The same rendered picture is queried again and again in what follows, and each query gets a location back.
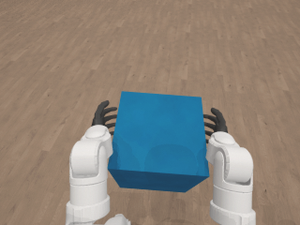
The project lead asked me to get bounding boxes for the robot left forearm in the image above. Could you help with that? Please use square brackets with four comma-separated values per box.
[65, 125, 113, 225]

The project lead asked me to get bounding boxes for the robot right hand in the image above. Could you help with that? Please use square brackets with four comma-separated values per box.
[203, 108, 228, 143]

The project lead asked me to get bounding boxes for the robot left hand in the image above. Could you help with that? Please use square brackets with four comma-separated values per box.
[91, 100, 117, 136]

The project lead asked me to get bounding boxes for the carton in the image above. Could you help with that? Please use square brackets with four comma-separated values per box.
[107, 91, 210, 193]

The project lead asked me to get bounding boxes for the robot right forearm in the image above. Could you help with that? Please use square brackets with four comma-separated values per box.
[205, 131, 256, 225]

